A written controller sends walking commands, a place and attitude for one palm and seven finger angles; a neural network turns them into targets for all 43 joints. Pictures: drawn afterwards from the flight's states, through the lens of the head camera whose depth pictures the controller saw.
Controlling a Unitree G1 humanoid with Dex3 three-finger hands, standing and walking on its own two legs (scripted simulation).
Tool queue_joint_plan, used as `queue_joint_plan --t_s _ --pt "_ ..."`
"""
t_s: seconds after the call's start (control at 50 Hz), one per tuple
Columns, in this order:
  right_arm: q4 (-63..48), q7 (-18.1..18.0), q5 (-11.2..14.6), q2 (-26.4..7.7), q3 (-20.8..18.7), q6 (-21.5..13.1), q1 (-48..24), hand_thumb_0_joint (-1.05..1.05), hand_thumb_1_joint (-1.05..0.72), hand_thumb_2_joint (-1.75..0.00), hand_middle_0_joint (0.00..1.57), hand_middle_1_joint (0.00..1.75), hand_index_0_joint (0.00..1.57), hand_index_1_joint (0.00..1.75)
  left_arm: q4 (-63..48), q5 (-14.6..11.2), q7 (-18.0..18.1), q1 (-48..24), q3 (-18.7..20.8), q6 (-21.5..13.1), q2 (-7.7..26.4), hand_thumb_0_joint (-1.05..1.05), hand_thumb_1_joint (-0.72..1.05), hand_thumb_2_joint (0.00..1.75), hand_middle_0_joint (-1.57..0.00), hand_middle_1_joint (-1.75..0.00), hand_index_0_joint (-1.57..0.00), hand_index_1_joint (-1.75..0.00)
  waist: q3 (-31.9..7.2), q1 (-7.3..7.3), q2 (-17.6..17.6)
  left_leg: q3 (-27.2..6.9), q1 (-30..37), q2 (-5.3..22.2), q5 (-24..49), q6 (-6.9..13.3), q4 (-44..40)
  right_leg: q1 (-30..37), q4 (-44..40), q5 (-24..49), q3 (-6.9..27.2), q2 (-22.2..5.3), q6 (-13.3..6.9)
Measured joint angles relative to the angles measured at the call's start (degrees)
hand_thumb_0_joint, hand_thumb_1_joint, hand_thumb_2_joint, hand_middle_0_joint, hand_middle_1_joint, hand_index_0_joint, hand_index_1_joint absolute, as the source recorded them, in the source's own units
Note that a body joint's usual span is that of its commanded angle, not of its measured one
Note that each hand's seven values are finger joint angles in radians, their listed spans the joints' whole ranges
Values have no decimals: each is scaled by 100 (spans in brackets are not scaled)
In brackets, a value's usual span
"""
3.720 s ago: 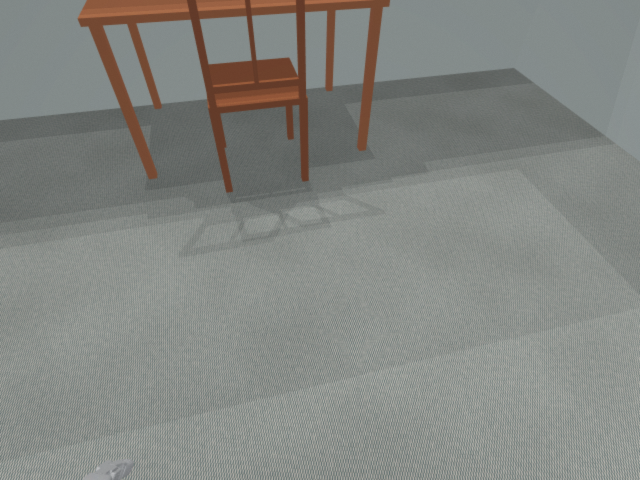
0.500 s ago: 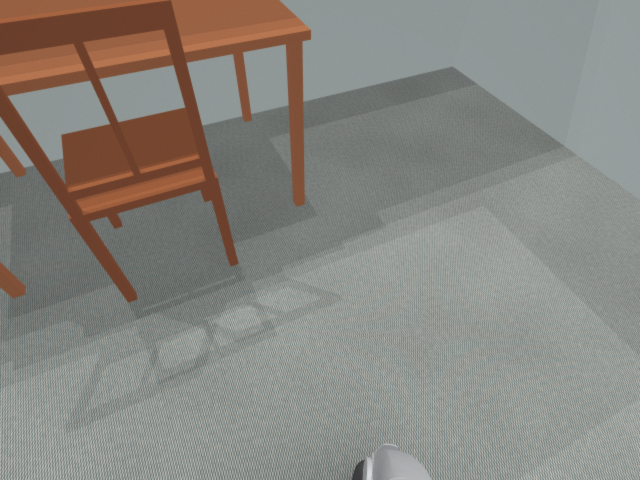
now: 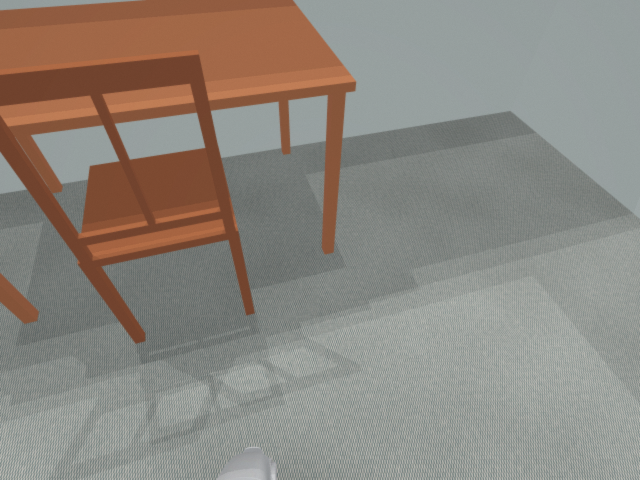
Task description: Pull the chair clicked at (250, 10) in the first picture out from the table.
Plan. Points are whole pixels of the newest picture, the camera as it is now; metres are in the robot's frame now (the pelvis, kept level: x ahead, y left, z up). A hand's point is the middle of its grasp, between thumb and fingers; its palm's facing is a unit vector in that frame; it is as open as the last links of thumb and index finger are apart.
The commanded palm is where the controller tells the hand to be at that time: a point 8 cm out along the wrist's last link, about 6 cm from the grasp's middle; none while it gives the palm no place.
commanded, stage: turn to face it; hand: left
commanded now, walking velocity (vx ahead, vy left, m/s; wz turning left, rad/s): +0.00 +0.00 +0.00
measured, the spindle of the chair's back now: (127, 167) +0.71 +0.48 -0.07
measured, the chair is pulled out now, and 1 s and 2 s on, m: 0.00 0.00 0.00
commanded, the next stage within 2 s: take the last steps up to it in 0.74 s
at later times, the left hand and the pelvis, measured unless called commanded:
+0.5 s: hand (166, 454) +0.18 +0.24 -0.16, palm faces +0.23 -0.94 -0.24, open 7.3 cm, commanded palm none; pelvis +0.11 +0.02 +0.00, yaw +11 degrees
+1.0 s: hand out of the picture +0.05 +0.19 -0.17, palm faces +0.43 -0.87 -0.23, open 7.3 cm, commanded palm none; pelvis +0.11 +0.00 +0.00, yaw +23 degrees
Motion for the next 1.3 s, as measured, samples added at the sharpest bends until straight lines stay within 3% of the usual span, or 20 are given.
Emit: queue_joint_plan --t_s 0.08,0.12,0.18,0.24,0.3,0.38,0.52,0.58,0.6,0.64,0.68,0.72,0.78,0.9,0.98,1.04,1.12,1.2,1.3 --pt "-49 20 -5 52 76 -16 -189 1 -92 -90 19 29 19 30 117 11 24 240 -26 63 -31 0 91 90 -20 -30 -20 -30 159 144 -109 234 502 -235 -174 163 -706 255 292 -467 -180 -178 221" --pt "-148 13 -32 50 111 -94 -213 1 -91 -90 20 29 20 30 164 -17 23 369 -25 139 -56 0 91 90 -20 -30 -20 -30 206 137 -118 298 871 -377 19 326 -1101 37 1159 -847 -227 -374 345" --pt "-228 -59 17 131 160 -183 -258 1 -91 -90 20 29 20 30 113 -83 25 162 -2 335 23 0 91 90 -20 -30 -20 -30 402 127 -221 300 890 -573 -428 546 -804 -1067 3766 -1385 433 -482 462" --pt "-232 -146 58 219 182 -159 -177 0 -91 -90 20 29 20 30 -103 -70 39 -194 92 424 142 1 91 90 -20 -30 -20 -30 470 109 -261 254 1121 -701 -322 525 -1143 -1968 4789 -1069 773 -525 575" --pt "-239 -205 75 147 126 -113 -110 -1 -94 -90 20 30 20 30 -407 -50 41 -579 176 475 240 1 91 90 -20 -30 -20 -30 460 46 -270 154 1297 -832 -154 563 -1520 -2500 4612 -642 986 -633 663" --pt "-207 -164 40 57 95 33 41 -1 -93 -90 20 30 20 30 -748 -27 52 -969 248 559 339 0 91 90 -20 -30 -20 -30 293 -51 -231 -35 1396 -936 -77 545 -1749 -2715 4051 -375 1159 -680 728" --pt "-263 -122 -22 11 28 196 261 0 -91 -90 20 30 20 30 -1093 -30 75 -1353 239 637 400 0 91 90 -19 -30 -20 -30 107 -294 -100 -371 1369 -973 -145 387 -1692 -2129 2555 -531 1160 -461 691" --pt "-288 -113 -7 -24 -1 242 339 1 -91 -90 20 30 20 30 -1204 -51 77 -1375 187 579 373 0 91 90 -19 -30 -20 -30 74 -326 -39 -483 1250 -994 -253 261 -1477 -1595 1582 -131 1092 -315 636" --pt "-288 -104 17 -57 -17 253 359 1 -91 -90 20 30 20 30 -1221 -43 86 -1365 166 536 340 0 91 90 -19 -30 -20 -30 72 -315 22 -531 1176 -978 -326 208 -1324 -1442 1273 66 1040 -263 434" --pt "-274 -109 46 -124 -58 306 355 1 -91 -90 20 30 20 30 -1234 -7 88 -1321 87 479 248 0 91 90 -20 -30 -20 -30 121 -323 145 -613 946 -987 -1137 95 -608 -1389 1284 63 922 -237 172" --pt "-266 -107 35 -170 -90 371 375 1 -91 -90 20 30 20 30 -1235 -5 90 -1221 27 460 174 0 91 90 -20 -30 -20 -30 115 -329 161 -607 631 -1029 -1604 6 490 -1282 1184 38 808 -312 105" --pt "-251 -90 30 -208 -110 410 379 1 -91 -90 20 30 20 30 -1210 -14 101 -1121 -2 480 116 0 91 90 -20 -30 -20 -30 122 -320 162 -559 435 -962 -1558 -71 1346 -1155 1007 95 716 -365 98" --pt "-217 -78 37 -237 -111 424 383 1 -91 -90 20 30 20 30 -1142 -18 94 -1007 -22 482 68 0 91 90 -20 -30 -20 -30 155 -313 142 -538 398 -790 -1378 -180 1813 -1019 825 169 549 -431 95" --pt "-105 -85 54 -215 -48 485 242 1 -91 -90 20 29 20 30 -1005 21 82 -788 14 453 128 0 91 90 -20 -30 -21 -30 260 -122 -6 -440 908 -575 -1612 -231 851 -981 783 183 291 -574 127" --pt "-119 -47 40 -170 19 398 122 1 -91 -90 20 29 20 30 -787 45 23 -551 66 439 273 0 91 90 -20 -30 -21 -30 227 41 -126 -254 1399 -579 -1686 -108 -144 -1022 841 158 178 -656 228" --pt "-194 -26 25 -133 80 219 152 1 -91 -90 20 29 20 30 -592 12 -18 -290 121 495 422 0 91 90 -20 -30 -21 -30 76 96 -195 -113 1979 -605 -1306 54 -1337 -1144 1147 -24 105 -709 350" --pt "-215 -93 -15 52 171 10 301 1 -91 -90 20 29 20 30 -309 27 -60 -127 179 686 601 0 91 90 -20 -30 -20 -30 10 104 -386 -40 2194 -709 -1156 288 -1450 -1786 2811 -947 626 -608 295" --pt "-68 -192 18 193 263 -112 644 1 -91 -90 20 30 20 30 -226 32 -153 -205 162 620 604 1 91 90 -20 -30 -20 -30 -2 30 -367 -95 2692 -797 -923 321 -2163 -2424 3849 -278 880 -571 303" --pt "240 -230 62 357 318 -208 1071 1 -91 -90 20 30 20 30 -307 7 -171 -459 119 536 495 1 91 90 -19 -30 -20 -30 40 -2 -356 -111 3195 -938 -805 364 -2773 -2901 3954 245 1002 -638 414"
